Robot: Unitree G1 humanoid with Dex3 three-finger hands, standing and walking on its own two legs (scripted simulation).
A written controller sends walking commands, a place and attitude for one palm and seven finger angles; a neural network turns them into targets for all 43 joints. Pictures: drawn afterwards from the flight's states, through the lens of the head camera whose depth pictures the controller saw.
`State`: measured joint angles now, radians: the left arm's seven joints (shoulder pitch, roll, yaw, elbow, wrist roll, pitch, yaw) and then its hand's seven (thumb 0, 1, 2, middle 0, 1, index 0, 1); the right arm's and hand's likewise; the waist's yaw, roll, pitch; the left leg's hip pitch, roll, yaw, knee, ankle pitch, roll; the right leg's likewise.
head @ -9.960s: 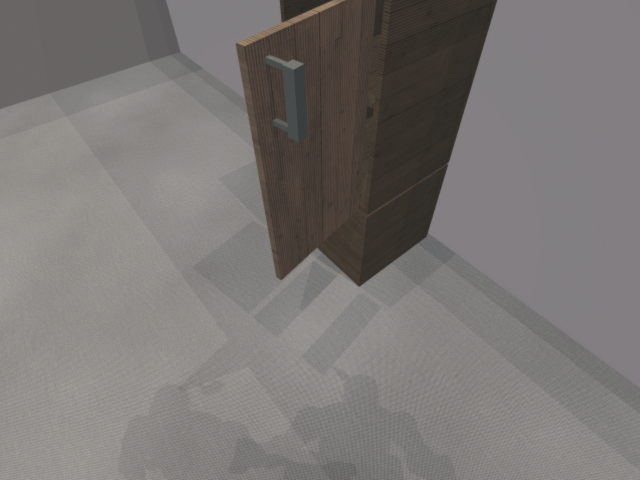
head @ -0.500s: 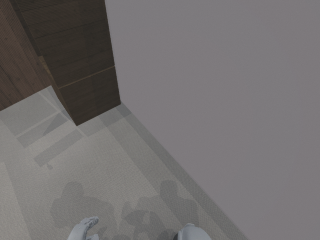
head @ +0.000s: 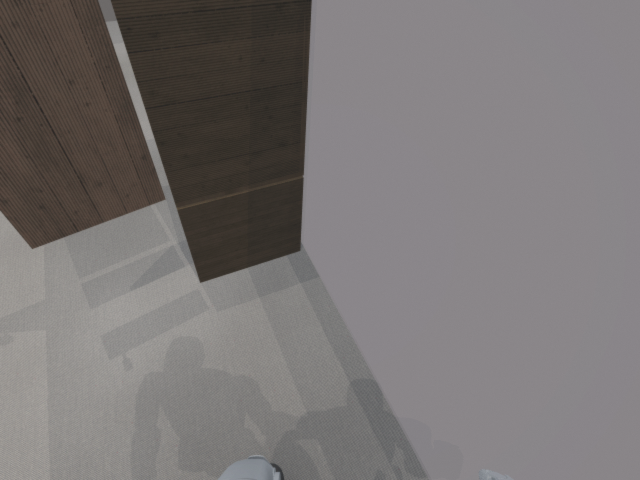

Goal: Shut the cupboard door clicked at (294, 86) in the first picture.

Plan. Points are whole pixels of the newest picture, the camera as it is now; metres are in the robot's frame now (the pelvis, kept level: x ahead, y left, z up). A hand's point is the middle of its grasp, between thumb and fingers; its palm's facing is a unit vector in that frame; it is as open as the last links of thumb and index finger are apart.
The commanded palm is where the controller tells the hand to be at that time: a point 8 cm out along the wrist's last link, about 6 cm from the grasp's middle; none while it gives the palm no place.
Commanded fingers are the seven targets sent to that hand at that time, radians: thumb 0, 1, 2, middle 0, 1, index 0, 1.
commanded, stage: turn to face it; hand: left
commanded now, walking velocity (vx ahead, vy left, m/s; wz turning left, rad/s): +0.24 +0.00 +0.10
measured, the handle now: out of the picture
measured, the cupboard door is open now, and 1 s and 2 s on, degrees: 100 100 100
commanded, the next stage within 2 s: take the last steps up to it in 1.32 s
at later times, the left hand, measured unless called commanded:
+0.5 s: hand (194, 388) +0.25 +0.21 -0.14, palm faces +0.17 -0.96 -0.24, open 7.3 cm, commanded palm none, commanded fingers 0.00 0.90 0.90 -0.20 -0.30 -0.20 -0.30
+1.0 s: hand out of the picture +0.08 +0.22 -0.18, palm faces +0.50 -0.83 -0.26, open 7.3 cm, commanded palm none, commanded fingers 0.00 0.90 0.90 -0.20 -0.30 -0.20 -0.30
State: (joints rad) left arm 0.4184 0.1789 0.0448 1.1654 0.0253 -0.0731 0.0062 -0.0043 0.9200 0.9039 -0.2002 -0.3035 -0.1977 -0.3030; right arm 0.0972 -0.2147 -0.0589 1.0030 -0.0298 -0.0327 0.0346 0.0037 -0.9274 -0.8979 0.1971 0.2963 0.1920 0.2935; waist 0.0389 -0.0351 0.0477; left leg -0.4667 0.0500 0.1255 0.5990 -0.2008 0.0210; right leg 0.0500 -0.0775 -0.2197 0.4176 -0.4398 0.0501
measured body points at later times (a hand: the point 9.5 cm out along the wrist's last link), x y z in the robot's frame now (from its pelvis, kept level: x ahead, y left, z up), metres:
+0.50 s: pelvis +0.14 +0.00 +0.01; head +0.18 +0.00 +0.46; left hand +0.24 +0.26 -0.12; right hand +0.18 -0.24 -0.14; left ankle +0.12 +0.09 -0.72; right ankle +0.18 -0.13 -0.71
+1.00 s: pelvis +0.18 +0.02 -0.01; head +0.21 +0.07 +0.44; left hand +0.06 +0.27 -0.17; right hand +0.43 -0.14 -0.12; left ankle +0.16 +0.12 -0.72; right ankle +0.18 -0.13 -0.68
